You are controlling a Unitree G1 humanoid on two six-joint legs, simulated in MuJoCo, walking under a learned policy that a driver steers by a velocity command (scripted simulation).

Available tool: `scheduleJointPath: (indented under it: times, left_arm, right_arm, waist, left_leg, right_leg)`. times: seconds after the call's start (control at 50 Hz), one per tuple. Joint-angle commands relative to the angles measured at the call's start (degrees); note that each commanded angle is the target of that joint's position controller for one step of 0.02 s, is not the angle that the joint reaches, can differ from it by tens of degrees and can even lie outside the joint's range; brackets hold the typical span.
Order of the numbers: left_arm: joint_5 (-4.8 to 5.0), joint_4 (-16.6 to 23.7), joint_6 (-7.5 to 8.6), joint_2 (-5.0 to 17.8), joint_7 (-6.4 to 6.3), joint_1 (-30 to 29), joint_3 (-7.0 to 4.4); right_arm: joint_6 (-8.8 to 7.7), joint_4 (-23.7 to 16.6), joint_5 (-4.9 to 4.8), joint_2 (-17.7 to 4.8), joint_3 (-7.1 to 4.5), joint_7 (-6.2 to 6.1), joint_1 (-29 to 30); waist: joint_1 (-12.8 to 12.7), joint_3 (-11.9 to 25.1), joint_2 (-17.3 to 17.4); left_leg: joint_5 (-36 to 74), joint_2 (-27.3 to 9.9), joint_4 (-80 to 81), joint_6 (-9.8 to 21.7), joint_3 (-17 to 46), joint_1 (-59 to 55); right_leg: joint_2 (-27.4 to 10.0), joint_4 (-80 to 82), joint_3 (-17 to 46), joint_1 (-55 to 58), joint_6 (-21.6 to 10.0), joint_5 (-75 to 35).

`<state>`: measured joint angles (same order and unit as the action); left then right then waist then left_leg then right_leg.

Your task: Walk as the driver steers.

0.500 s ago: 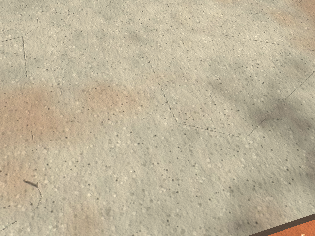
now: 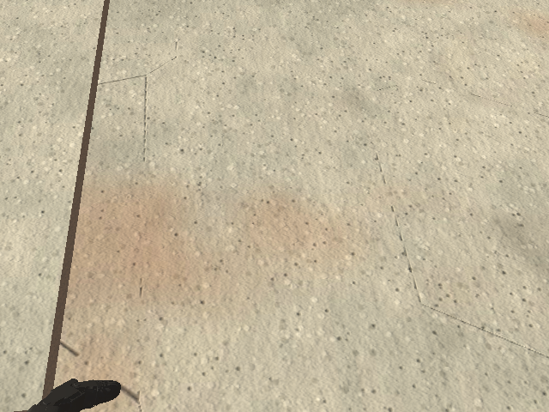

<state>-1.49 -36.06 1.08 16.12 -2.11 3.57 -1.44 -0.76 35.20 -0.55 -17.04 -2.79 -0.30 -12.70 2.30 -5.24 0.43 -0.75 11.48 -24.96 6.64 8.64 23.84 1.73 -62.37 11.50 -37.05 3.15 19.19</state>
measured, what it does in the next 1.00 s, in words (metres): walks ahead, turning left: right foot, then left foot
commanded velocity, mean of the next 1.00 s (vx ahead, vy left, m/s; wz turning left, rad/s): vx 0.03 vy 0.00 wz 0.80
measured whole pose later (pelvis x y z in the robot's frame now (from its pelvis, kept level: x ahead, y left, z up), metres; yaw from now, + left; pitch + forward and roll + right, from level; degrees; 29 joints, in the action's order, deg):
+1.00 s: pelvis +0.11 -0.02 +0.01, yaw +48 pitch +2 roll -2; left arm 0.8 -44.6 -1.9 19.6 -0.6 10.6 -5.3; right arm 1.0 33.9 1.3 -14.9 -2.2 -0.6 -8.0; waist -1.6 -2.6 -2.6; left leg -15.3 -0.7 -29.8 2.2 -2.1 16.2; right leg -3.5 -62.5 -1.9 -28.9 4.3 24.4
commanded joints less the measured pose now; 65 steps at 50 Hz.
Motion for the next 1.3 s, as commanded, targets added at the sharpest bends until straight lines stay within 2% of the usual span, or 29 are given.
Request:
scheduleJointPath:
  times: [0.02, 0.12, 0.22, 0.3, 0.32, 0.34, 0.36, 0.38, 0.4, 0.42, 0.44, 0.46, 0.52, 0.6, 0.7, 0.74, 0.8, 0.82, 0.84, 0.86, 0.88, 0.9, 0.92, 0.94, 0.98, 1.02, 1.06, 1.18, 1.3]
  left_arm:
    - [0.66, 1.0, -0.47, 5.6, -1.06, 5.8, -2.26]
    - [1.38, 1.7, 0.65, 5.9, -0.90, -0.2, -2.96]
    - [1.67, 1.5, 2.96, 6.6, 0.19, -3.6, -3.68]
    - [2.23, 0.0, 3.98, 8.1, 1.28, -2.1, -4.67]
    - [2.46, -0.7, 3.96, 8.3, 1.35, -0.8, -4.98]
    - [2.41, -0.9, 3.66, 8.6, 1.27, -0.8, -5.06]
    - [1.53, 0.5, 2.63, 10.5, 0.76, -1.5, -5.20]
    - [-0.78, 0.9, 1.72, 11.5, 0.94, 0.0, -5.29]
    - [-0.29, 1.6, 1.66, 9.1, 0.67, -0.3, -5.30]
    - [0.41, 2.3, 1.29, 6.9, 0.15, -2.4, -4.67]
    - [0.85, 3.0, 0.57, 6.0, -0.41, -3.2, -4.17]
    - [1.06, 3.3, -0.02, 6.2, -0.88, -3.8, -3.92]
    - [0.02, 3.0, -1.17, 6.3, -1.52, -2.4, -3.45]
    - [-0.14, 1.8, -1.67, 7.6, -1.29, 0.7, -4.12]
    - [0.49, 0.9, -1.59, 9.6, 0.19, -0.5, -5.37]
    - [1.31, 0.4, -1.28, 10.3, 1.00, -0.5, -5.87]
    - [3.52, -0.9, -0.62, 10.7, 1.93, 0.8, -6.14]
    - [4.25, -1.7, -0.52, 9.5, 2.07, 1.6, -5.81]
    - [3.48, -3.0, -0.36, 6.7, 2.48, 5.4, -4.98]
    - [-0.38, 0.2, -0.24, 2.8, 2.99, 5.0, -3.18]
    - [0.33, 0.2, -0.34, 6.3, 2.29, 1.1, -4.10]
    - [2.36, -0.6, -0.97, 8.5, 1.84, -0.2, -4.65]
    - [2.80, -1.8, -1.41, 7.1, 1.44, 1.4, -4.35]
    - [2.24, -3.6, -1.91, 6.6, 1.13, 3.4, -4.10]
    - [2.34, -6.1, -2.67, 6.1, 1.42, 7.9, -4.05]
    - [3.14, -5.2, -2.95, 6.8, 1.40, 7.3, -4.03]
    - [3.08, -3.4, -3.22, 7.6, 1.30, 5.4, -4.00]
    - [2.76, 0.1, -4.42, 5.6, 1.98, 5.5, -3.70]
    - [3.13, 3.5, -5.22, 4.8, 3.67, 5.9, -4.06]
  right_arm:
    - [1.10, -4.9, -1.06, -11.0, -3.71, -2.03, 1.3]
    - [3.41, -5.2, -1.16, -10.6, -4.28, -3.22, 0.8]
    - [3.88, -5.8, -1.01, -10.5, -5.12, -2.99, 0.2]
    - [3.93, -7.1, -1.26, -10.2, -5.19, -2.43, 2.0]
    - [3.93, -7.3, -1.65, -9.6, -4.93, -2.22, 2.5]
    - [3.98, -6.7, -1.98, -7.3, -4.15, -1.86, 0.1]
    - [3.93, -5.8, -1.34, -4.4, -3.17, -1.46, -4.5]
    - [3.56, -7.9, -2.13, -8.7, -4.23, -0.87, -4.3]
    - [3.23, -6.9, -1.53, -14.0, -5.58, -0.51, -3.3]
    - [3.62, -5.7, -1.59, -15.0, -6.07, -0.48, -3.2]
    - [4.41, -4.4, -1.39, -13.7, -5.85, -0.87, -4.0]
    - [4.88, -4.3, -1.17, -12.2, -5.35, -0.94, -4.9]
    - [4.73, -6.1, -1.72, -8.9, -4.00, -1.02, -2.6]
    - [4.08, -7.9, -1.28, -7.1, -3.28, -0.99, 0.9]
    - [4.12, -8.0, -0.62, -5.4, -2.62, -0.04, 1.6]
    - [4.62, -7.9, -0.71, -5.8, -2.87, 0.41, 1.5]
    - [5.31, -7.6, -0.49, -5.5, -3.27, 0.98, 0.2]
    - [5.29, -6.4, -0.29, -6.1, -3.77, 0.83, -2.7]
    - [5.04, -5.1, -0.21, -10.2, -5.17, 0.14, -6.3]
    - [4.43, -6.5, 0.10, -17.4, -6.26, -0.96, -6.7]
    - [2.86, -8.0, 2.39, -14.7, -5.22, -0.41, -5.5]
    - [1.83, -6.8, 2.76, -11.3, -3.90, 0.10, -4.0]
    - [1.25, -5.6, 2.00, -8.4, -2.98, -0.01, -0.5]
    - [1.04, -5.1, 1.22, -5.0, -1.73, -0.21, 2.5]
    - [0.47, -3.7, 2.03, -2.2, -0.24, -0.62, 5.4]
    - [0.22, -3.4, 2.91, -3.9, -0.84, -1.14, 7.2]
    - [0.90, -2.4, 2.58, -6.9, -1.96, -1.86, 6.1]
    - [1.54, -0.7, 2.06, -6.8, -2.83, -2.09, 6.5]
    - [1.43, 0.0, 0.41, -8.5, -4.38, -1.12, 7.9]
  waist:
    - [-2.8, 14.4, 3.2]
    - [-0.5, 11.0, 7.3]
    - [0.8, 10.2, 9.1]
    - [-0.3, 10.2, 9.2]
    - [-1.4, 10.2, 7.7]
    - [-0.4, 12.3, 2.1]
    - [1.9, 15.5, -7.3]
    - [1.7, 15.1, -16.6]
    - [0.3, 12.8, -12.7]
    - [0.1, 10.1, -9.0]
    - [0.0, 8.9, -6.0]
    - [-0.3, 7.3, -5.4]
    - [-1.7, 5.6, -7.4]
    - [-4.2, 8.0, -8.0]
    - [-3.6, 9.4, -8.5]
    - [-3.2, 9.3, -9.0]
    - [-1.3, 10.0, -8.2]
    - [0.3, 10.5, -6.6]
    - [0.5, 11.9, 2.2]
    - [-1.8, 12.8, 22.0]
    - [2.8, 18.7, 15.6]
    - [2.8, 16.5, 9.7]
    - [0.4, 13.9, 8.4]
    - [-1.0, 13.0, 7.1]
    - [-3.2, 11.8, 8.1]
    - [-2.7, 9.5, 8.0]
    - [-1.1, 7.6, 7.8]
    - [-0.5, 5.5, 5.7]
    - [-1.5, 8.9, 6.4]
  left_leg:
    - [-0.3, -14.1, 6.0, 1.5, 20.5, -11.6]
    - [-13.6, -11.8, 6.5, -1.1, 24.3, -14.0]
    - [-4.0, -11.7, 3.0, 0.8, 28.6, -18.8]
    - [1.2, -10.3, -0.1, 0.7, 32.7, -17.1]
    - [-3.8, -8.5, -2.5, -0.4, 32.1, -15.0]
    - [-20.5, -5.2, -8.5, -2.4, 28.0, -10.3]
    - [-36.0, -0.3, -20.3, -4.7, 19.2, -1.6]
    - [-40.6, 1.9, -31.5, -7.2, 10.2, 6.3]
    - [-35.2, -3.2, -38.6, -10.0, 7.7, 8.8]
    - [-30.4, -5.2, -41.5, -10.9, 6.2, 10.1]
    - [-27.1, -6.1, -45.2, -11.5, 4.6, 10.8]
    - [-24.7, -6.6, -49.7, -12.1, 2.4, 12.2]
    - [-20.5, -10.6, -50.1, -13.3, -4.3, 15.1]
    - [-18.9, -16.0, -42.4, -15.1, -6.5, 17.0]
    - [-17.4, -17.8, -29.7, -12.9, -9.6, 8.0]
    - [-18.2, -17.2, -24.3, -11.3, -11.4, 3.9]
    - [-17.0, -14.6, -10.9, -7.6, -12.5, -3.9]
    - [-10.8, -12.9, -3.1, -5.6, -12.6, -10.6]
    - [5.7, -15.4, 2.0, -2.9, -6.0, -22.0]
    - [32.6, -32.2, -0.9, 6.0, 15.5, -32.1]
    - [31.1, -37.1, 1.2, 15.0, 18.5, -26.6]
    - [24.5, -33.5, 2.2, 12.7, 10.4, -23.5]
    - [16.8, -29.4, 2.5, 8.7, 5.3, -21.4]
    - [13.8, -27.1, 2.6, 6.0, 1.6, -20.1]
    - [16.0, -24.8, 3.7, 4.8, -5.1, -14.1]
    - [11.8, -24.9, 4.9, 4.6, -7.6, -13.8]
    - [8.1, -27.6, 6.0, 6.0, -5.9, -16.0]
    - [4.6, -31.9, 7.4, 7.9, -6.5, -18.1]
    - [15.6, -33.0, 1.9, 4.9, -13.0, -21.0]
  right_leg:
    - [1.7, 4.5, -0.6, 0.3, 2.0, -4.2]
    - [2.3, 13.1, 1.2, -0.4, 1.9, -7.2]
    - [3.7, 23.1, 1.9, 4.0, 1.1, -5.7]
    - [3.9, 35.9, 1.5, 15.7, 0.4, -7.3]
    - [2.5, 41.8, 0.9, 20.7, -0.2, -12.2]
    - [-3.3, 45.9, 2.9, 29.2, -2.8, -19.5]
    - [-14.7, 41.4, 10.8, 38.8, -8.5, -31.8]
    - [-23.0, 41.9, 19.5, 36.7, -16.9, -37.4]
    - [-23.5, 42.8, 18.8, 33.9, -18.4, -32.6]
    - [-19.4, 42.2, 12.3, 32.2, -16.1, -25.8]
    - [-16.4, 42.0, 7.9, 30.8, -14.0, -20.5]
    - [-15.4, 42.7, 5.2, 28.8, -13.8, -20.0]
    - [-13.2, 45.2, -2.6, 28.1, -14.8, -21.6]
    - [-16.3, 45.6, -5.9, 34.9, -16.8, -23.9]
    - [-18.6, 45.4, -12.7, 32.4, -16.0, -23.4]
    - [-19.7, 44.3, -14.7, 31.9, -14.9, -24.4]
    - [-20.6, 38.7, -15.3, 31.7, -12.4, -26.3]
    - [-19.1, 33.9, -17.5, 28.7, -9.6, -24.4]
    - [-14.8, 23.7, -21.6, 20.0, -5.0, -15.6]
    - [-6.8, 4.5, -23.9, 0.3, 1.1, 19.5]
    - [-4.6, -6.4, -13.7, -2.1, 1.8, 21.8]
    - [-6.2, -8.9, -11.9, -1.1, 0.8, 17.1]
    - [-7.0, -6.1, -11.3, -0.9, 0.0, 12.8]
    - [-7.6, -3.8, -10.9, 1.0, 0.4, 8.6]
    - [-6.2, -2.2, -10.7, 9.3, 1.6, 1.8]
    - [-5.4, 3.4, -10.3, 10.1, 2.2, 0.2]
    - [-5.6, 5.2, -11.2, 7.3, 2.5, 1.6]
    - [-8.5, 7.5, -12.5, 4.1, 2.3, 4.9]
    - [-6.9, 17.8, -17.0, 10.6, -1.2, 4.3]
